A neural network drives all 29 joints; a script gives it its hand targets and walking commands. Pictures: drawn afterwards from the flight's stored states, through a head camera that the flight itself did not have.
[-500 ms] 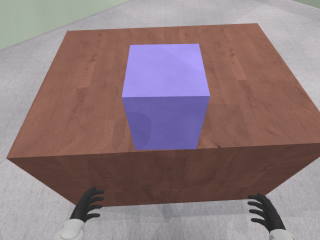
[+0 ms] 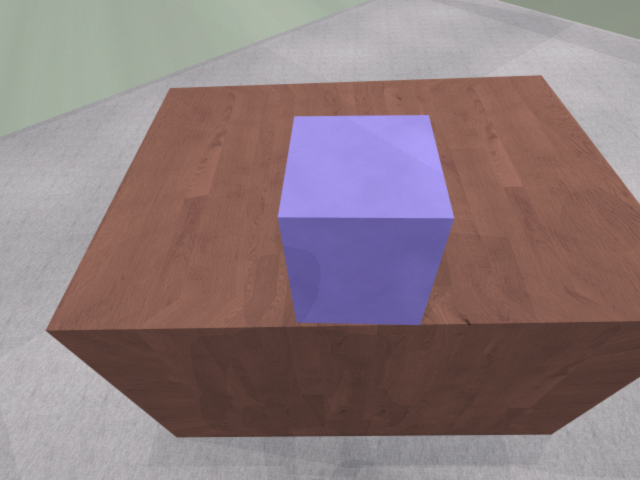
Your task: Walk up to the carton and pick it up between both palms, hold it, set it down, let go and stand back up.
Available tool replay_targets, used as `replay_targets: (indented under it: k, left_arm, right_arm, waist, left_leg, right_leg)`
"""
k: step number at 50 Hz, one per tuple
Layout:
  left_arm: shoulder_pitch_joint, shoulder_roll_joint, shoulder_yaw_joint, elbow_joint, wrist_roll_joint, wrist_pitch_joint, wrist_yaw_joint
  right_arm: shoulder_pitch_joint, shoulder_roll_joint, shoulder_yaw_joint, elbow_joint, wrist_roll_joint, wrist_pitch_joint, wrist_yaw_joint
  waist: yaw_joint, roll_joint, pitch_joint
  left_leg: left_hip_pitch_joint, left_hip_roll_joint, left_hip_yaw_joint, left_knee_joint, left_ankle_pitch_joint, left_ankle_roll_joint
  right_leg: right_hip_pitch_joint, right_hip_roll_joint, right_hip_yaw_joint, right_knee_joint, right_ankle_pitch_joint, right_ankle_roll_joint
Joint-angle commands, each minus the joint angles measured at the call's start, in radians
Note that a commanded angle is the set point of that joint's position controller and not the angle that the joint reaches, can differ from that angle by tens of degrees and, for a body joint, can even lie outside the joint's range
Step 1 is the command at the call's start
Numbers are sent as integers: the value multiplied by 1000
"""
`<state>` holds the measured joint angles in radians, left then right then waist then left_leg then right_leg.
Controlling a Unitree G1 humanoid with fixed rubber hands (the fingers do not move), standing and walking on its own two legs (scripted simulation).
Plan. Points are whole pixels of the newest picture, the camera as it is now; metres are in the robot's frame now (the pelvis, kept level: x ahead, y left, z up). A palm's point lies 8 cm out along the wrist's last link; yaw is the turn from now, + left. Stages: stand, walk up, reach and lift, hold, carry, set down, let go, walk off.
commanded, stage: stand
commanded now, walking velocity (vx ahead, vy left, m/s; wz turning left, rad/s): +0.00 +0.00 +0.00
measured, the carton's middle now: (359, 224) +0.46 -0.02 +0.03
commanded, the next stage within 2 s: none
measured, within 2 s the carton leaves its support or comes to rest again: neither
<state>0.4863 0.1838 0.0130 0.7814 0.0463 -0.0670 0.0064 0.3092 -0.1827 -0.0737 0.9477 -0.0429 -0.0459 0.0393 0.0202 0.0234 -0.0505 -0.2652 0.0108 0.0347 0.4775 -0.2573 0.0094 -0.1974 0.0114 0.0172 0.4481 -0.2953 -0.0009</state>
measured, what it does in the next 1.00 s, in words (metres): stands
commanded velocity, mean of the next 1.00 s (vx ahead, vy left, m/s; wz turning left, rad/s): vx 0.00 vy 0.00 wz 0.00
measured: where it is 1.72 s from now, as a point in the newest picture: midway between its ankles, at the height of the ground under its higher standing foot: outside the picture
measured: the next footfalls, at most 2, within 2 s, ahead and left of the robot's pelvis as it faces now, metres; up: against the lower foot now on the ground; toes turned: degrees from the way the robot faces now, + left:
none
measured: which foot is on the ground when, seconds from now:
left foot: down 0.00-1.00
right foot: down 0.00-1.00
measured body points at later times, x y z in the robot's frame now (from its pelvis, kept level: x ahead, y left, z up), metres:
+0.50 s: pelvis +0.02 +0.02 +0.00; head +0.02 +0.03 +0.45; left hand +0.00 +0.23 -0.16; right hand -0.02 -0.19 -0.16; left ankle -0.01 +0.11 -0.74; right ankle -0.04 -0.12 -0.74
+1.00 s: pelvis -0.02 +0.04 +0.00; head -0.02 +0.04 +0.45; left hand -0.09 +0.23 -0.16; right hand -0.07 -0.17 -0.16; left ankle -0.01 +0.11 -0.74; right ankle -0.04 -0.12 -0.74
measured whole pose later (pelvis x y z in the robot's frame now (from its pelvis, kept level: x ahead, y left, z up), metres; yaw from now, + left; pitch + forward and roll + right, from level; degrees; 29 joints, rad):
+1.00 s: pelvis -0.02 +0.04 +0.00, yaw +0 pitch -1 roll +0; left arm 0.40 0.09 -0.01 1.18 0.02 -0.01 0.05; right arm 0.37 -0.11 -0.01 1.15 -0.02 -0.01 -0.03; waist -0.01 -0.01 0.01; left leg -0.20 -0.05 0.07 0.44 -0.22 0.07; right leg -0.15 -0.05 0.04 0.44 -0.27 0.06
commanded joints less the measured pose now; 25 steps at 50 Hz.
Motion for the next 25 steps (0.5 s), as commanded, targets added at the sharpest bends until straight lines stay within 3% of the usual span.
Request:
replay_targets:
  k: [1,7,14,25]
  left_arm:
    - [-9,91,29,-10,-19,-44,18]
    - [73,60,28,105,-17,-9,35]
    - [56,42,23,192,-25,13,44]
    - [16,2,9,297,-29,36,48]
  right_arm:
    - [69,-97,-18,4,6,-21,-20]
    - [113,-67,-4,77,6,1,-42]
    - [141,-47,13,134,11,7,-58]
    - [153,-21,33,182,15,14,-70]
  waist:
    - [-34,-80,-46]
    - [-15,-37,57]
    - [-14,-2,100]
    - [-21,-26,126]
  left_leg:
    - [153,90,-103,-37,284,50]
    - [97,87,-88,-46,378,48]
    - [113,91,-87,-50,480,51]
    - [121,90,-95,-75,401,56]
  right_leg:
    - [-13,-94,90,-84,334,-41]
    - [14,-102,67,-54,384,-37]
    - [29,-102,54,-48,366,-26]
    - [30,-98,46,-61,263,-10]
